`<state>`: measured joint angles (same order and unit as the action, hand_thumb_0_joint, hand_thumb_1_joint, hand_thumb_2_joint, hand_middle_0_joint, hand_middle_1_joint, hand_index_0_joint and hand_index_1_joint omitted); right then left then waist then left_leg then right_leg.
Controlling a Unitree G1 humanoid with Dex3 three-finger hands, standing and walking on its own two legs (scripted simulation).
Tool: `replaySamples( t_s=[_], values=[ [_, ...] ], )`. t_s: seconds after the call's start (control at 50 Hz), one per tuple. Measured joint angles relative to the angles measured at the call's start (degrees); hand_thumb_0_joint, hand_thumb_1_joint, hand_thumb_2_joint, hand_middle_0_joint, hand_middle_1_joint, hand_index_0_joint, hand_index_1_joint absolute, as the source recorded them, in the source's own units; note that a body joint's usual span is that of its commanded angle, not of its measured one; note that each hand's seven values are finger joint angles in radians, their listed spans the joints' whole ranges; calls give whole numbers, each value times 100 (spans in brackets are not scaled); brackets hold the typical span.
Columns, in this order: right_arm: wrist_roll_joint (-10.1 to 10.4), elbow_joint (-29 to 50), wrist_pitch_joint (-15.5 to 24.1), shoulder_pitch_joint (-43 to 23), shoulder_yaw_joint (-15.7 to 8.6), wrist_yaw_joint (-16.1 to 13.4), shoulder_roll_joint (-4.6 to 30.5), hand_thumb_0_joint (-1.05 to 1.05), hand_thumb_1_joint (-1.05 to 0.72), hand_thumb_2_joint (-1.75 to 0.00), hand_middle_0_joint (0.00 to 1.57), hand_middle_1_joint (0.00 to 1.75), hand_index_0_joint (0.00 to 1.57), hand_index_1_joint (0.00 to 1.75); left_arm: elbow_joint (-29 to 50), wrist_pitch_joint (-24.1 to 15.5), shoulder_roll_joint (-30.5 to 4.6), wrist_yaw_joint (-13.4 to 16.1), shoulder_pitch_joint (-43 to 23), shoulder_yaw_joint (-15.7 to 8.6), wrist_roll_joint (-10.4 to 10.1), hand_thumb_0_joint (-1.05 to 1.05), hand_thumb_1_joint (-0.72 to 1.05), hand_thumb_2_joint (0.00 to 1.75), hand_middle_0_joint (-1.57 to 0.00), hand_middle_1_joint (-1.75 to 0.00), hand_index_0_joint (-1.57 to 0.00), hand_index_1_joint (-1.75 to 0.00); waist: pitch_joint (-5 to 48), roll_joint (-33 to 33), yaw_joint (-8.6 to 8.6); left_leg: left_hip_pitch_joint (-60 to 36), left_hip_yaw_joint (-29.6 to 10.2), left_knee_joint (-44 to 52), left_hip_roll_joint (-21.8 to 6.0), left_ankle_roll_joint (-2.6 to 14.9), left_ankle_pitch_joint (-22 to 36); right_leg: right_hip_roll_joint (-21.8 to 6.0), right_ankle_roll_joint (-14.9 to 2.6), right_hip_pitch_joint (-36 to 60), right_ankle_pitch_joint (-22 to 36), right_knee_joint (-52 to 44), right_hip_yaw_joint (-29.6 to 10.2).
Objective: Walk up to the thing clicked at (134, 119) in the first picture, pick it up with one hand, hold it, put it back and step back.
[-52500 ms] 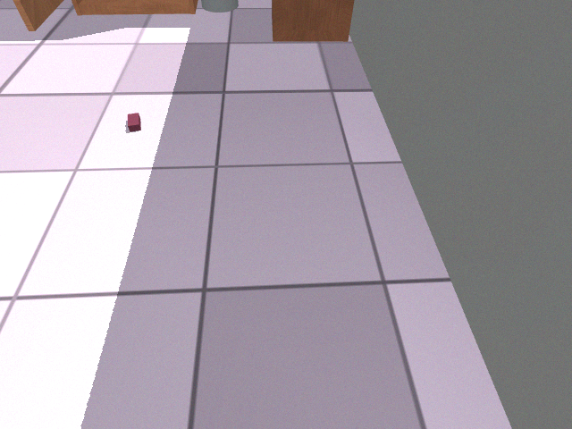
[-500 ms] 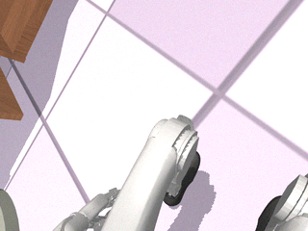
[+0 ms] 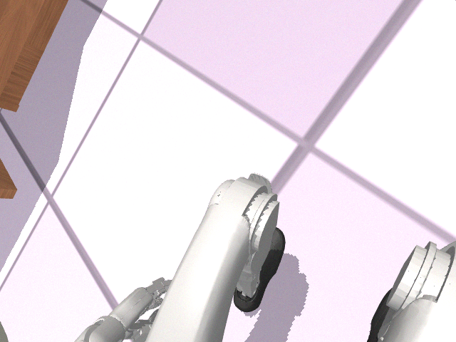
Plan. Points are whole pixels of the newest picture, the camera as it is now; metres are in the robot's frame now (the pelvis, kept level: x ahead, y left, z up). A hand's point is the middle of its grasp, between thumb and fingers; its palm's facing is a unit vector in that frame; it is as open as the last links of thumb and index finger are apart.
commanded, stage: settle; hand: right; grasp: from above
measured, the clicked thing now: out of the picture +0.48 -0.37 -0.26
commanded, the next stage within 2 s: lift in 0.50 s
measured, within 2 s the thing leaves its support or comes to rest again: neither
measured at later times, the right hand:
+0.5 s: hand out of the picture +0.45 -0.38 -0.14, palm faces -0.44 +0.10 -0.89, open 8.9 cm
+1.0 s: hand out of the picture +0.42 -0.37 -0.07, palm faces -0.46 +0.15 -0.88, open 8.9 cm
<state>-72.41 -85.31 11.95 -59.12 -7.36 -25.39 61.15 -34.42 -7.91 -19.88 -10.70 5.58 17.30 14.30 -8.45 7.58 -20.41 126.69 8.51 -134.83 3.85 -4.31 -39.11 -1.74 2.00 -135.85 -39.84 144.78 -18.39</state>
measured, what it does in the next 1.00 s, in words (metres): rises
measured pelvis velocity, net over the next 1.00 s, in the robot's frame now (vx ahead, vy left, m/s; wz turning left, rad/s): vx -0.01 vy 0.00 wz -0.13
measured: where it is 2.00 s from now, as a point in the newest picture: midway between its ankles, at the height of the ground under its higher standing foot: (310, 315)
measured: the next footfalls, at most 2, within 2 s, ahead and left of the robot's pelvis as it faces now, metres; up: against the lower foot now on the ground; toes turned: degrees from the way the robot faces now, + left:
none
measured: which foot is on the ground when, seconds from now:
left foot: down 0.00-1.00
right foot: down 0.00-1.00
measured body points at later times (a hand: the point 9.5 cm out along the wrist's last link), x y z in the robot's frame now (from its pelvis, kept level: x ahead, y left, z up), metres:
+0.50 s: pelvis -0.01 +0.00 +0.01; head +0.23 -0.12 +0.37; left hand +0.09 +0.26 -0.06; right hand +0.47 -0.38 -0.09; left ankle +0.11 +0.13 -0.27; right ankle +0.06 -0.14 -0.28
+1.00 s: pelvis -0.01 +0.00 +0.06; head +0.21 -0.10 +0.43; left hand +0.09 +0.27 -0.04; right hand +0.44 -0.38 -0.02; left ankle +0.11 +0.13 -0.27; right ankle +0.06 -0.14 -0.28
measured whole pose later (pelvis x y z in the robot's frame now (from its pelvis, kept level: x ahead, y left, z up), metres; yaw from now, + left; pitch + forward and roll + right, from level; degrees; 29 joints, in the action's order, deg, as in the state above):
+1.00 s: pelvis -0.01 +0.00 +0.06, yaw -8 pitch +35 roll +10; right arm -63.5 -59.4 9.0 -49.3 -4.0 -1.4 46.2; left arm -33.9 5.3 -17.1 -5.2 11.5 4.5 4.5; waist 3.4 -1.5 -12.5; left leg 122.9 3.1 -125.5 -0.1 -3.3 -37.8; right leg -1.0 0.4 -130.6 -35.1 130.1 -9.6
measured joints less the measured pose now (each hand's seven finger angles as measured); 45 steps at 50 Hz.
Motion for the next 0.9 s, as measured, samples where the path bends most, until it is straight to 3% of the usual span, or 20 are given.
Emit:
replaySamples(
  t_s=[0.18, 0.3, 0.4, 0.62, 0.9],
  values=[
    [182, 481, -278, 51, 291, 600, -457, 0, -14, -35, 77, 51, 82, 43, 39, 200, 37, -34, 17, -415, -271, 0, 90, 90, -20, -30, -21, -30, 412, -371, 235, 21, -144, 84, -100, 54, -20, 31, -101, -57, 110, -190, 235],
    [261, 662, -292, 25, 475, 1102, -679, 0, -16, -32, 77, 50, 83, 42, 117, 414, 78, 24, 85, -549, -470, 0, 90, 90, -20, -30, -21, -30, 540, -516, 345, 7, -246, 159, -156, 60, 11, 43, -154, -37, 214, -348, 388],
    [219, 939, -153, 42, 456, 1366, -779, 0, -16, -32, 78, 49, 83, 41, 164, 612, 108, 132, 196, -610, -574, 0, 90, 90, -20, -30, -21, -30, 579, -558, 403, 25, -272, 199, -199, 106, 56, 75, -140, -47, 304, -442, 439],
    [162, 1145, -113, -4, 357, 1492, -823, 0, -15, -33, 78, 48, 83, 40, 146, 914, 147, 334, 364, -737, -657, 0, 90, 90, -20, -30, -21, -30, 657, -648, 394, 81, -330, 294, -251, 98, 151, 100, -114, -53, 447, -632, 525],
    [666, 2004, -364, 590, 321, 2184, -1273, 0, -20, -29, 74, 49, 79, 42, 97, 1205, 246, 469, 589, -1063, -872, 1, 90, 91, -20, -30, -21, -30, 959, -848, 610, -195, -456, 710, -340, 92, 136, 73, -137, 303, 460, -1172, 744]
  ],
)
